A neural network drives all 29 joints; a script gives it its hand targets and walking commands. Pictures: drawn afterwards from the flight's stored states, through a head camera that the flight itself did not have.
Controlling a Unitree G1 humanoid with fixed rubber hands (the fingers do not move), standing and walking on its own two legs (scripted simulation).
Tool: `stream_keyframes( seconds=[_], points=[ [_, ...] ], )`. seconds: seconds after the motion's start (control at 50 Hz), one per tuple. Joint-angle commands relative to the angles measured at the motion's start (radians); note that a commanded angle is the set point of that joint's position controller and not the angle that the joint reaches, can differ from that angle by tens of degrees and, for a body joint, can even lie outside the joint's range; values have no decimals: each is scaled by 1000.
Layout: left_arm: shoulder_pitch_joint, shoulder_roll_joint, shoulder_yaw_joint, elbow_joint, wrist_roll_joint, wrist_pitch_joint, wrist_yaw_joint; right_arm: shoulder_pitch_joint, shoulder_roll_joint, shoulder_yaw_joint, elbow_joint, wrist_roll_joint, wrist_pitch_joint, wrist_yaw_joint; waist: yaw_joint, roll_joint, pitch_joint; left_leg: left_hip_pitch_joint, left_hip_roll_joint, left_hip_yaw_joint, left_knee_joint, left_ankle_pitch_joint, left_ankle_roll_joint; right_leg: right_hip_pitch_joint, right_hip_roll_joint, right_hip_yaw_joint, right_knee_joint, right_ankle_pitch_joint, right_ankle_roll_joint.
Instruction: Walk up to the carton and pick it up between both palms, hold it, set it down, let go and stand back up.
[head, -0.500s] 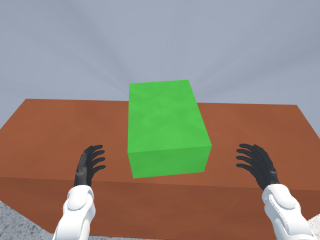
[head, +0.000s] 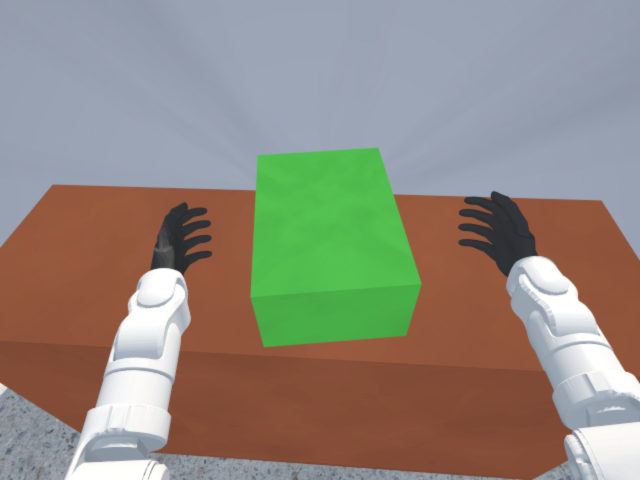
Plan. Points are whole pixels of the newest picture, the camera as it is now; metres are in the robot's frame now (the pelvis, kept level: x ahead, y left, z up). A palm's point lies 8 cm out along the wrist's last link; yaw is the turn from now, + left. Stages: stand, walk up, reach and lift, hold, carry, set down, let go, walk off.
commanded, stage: reach and lift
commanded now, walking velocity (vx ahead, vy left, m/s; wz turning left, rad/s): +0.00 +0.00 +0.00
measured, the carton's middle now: (326, 238) +0.51 +0.03 -0.02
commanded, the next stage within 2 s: none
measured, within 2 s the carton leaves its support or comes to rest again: neither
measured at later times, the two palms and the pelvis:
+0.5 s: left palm (165, 204) +0.41 +0.23 +0.15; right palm (500, 191) +0.45 -0.20 +0.14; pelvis +0.01 +0.01 +0.00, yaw +0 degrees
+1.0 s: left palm (175, 182) +0.46 +0.23 +0.15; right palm (484, 160) +0.49 -0.19 +0.16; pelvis +0.01 +0.00 -0.01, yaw +1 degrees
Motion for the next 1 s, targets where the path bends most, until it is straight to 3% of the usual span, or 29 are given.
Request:
stream_keyframes(
  seconds=[0.0,0.08,0.2,0.26,0.28,0.3,0.38,0.42,0.48,0.5,0.52,0.54,0.58,0.64,0.68,0.74,0.76,0.8,0.9,0.98],
  points=[
    [-331,140,45,-64,-6,4,-26,-367,-152,-26,-61,4,0,-26,-10,-79,-287,8,-46,-7,4,248,28,225,-1,45,9,308,37],
    [-354,158,64,-97,9,-8,-28,-401,-161,-11,-67,23,-18,-44,0,-55,-394,38,-42,-12,39,390,14,272,10,44,28,440,30],
    [-472,151,27,-32,-24,-13,-22,-497,-195,-37,15,24,-7,-26,-14,23,-414,68,-34,-23,61,402,-20,154,22,13,10,356,14],
    [-537,161,6,14,-36,1,-17,-563,-204,-25,52,43,6,-23,-6,11,-423,82,-22,-30,72,399,-21,113,29,0,11,329,10],
    [-586,170,8,8,-36,5,-13,-591,-215,-37,61,32,14,-23,-22,14,-445,90,-19,-34,76,396,-30,101,32,-3,6,316,9],
    [-573,161,-4,50,-43,9,-12,-605,-211,-28,89,33,19,-19,-12,-10,-441,82,-19,-39,82,412,-27,89,36,-4,8,335,8],
    [-636,169,-2,75,-46,2,-10,-670,-221,-24,100,41,19,-16,-4,-8,-503,70,-22,-36,85,429,-27,111,34,-7,23,390,19],
    [-663,185,5,122,-29,7,-7,-692,-224,-19,170,35,25,-15,-2,-8,-473,90,-12,-39,94,469,-37,96,40,-9,24,389,19],
    [-697,170,-2,247,-38,31,-16,-754,-227,11,249,49,50,-11,7,-38,-402,38,-15,-40,70,379,-29,105,34,-2,1,328,20],
    [-731,187,-1,242,-46,22,-15,-788,-224,19,215,42,49,-15,22,-58,-445,24,-19,-31,68,348,-20,115,33,-7,6,317,24],
    [-759,194,-2,234,-52,13,-11,-811,-234,15,204,50,50,-16,9,-55,-484,17,-17,-33,67,354,-17,123,35,0,20,326,26],
    [-802,198,-7,217,-46,4,-3,-830,-222,10,207,53,44,-18,24,-19,-530,28,-15,-27,65,377,-22,122,30,-2,19,343,28],
    [-845,211,-18,215,-55,-14,3,-829,-215,11,249,65,39,-15,20,15,-566,33,-18,-21,93,442,-29,97,38,-2,33,388,21],
    [-908,213,-35,326,-74,-23,11,-911,-233,16,346,66,56,-12,10,4,-517,0,-14,-28,80,339,-25,46,33,-3,24,298,20],
    [-918,208,-74,352,-107,-35,9,-926,-234,29,346,71,59,-15,1,-1,-534,-7,-12,-34,82,330,-22,37,23,0,23,302,22],
    [-971,249,-72,488,-109,-59,3,-977,-225,48,407,81,57,-17,12,-23,-533,-75,-20,-26,88,338,-12,75,25,1,50,376,34],
    [-976,246,-63,501,-111,-73,0,-1000,-215,71,397,75,52,-18,21,-64,-560,-87,-19,-23,91,344,-9,121,18,4,58,414,41],
    [-979,249,-58,572,-102,-110,-10,-1017,-193,87,430,71,37,-24,29,-89,-561,-165,-25,-16,79,323,1,185,14,12,80,464,50],
    [-966,248,-57,640,-100,-235,-26,-994,-135,116,438,91,-34,-41,41,-69,-674,-277,-33,-9,95,401,-3,284,-1,30,137,612,51],
    [-924,236,-60,799,-79,-347,-47,-945,-109,118,550,57,-101,-49,30,-96,-603,-387,-34,-6,81,317,-1,283,-10,28,162,590,57]
  ],
)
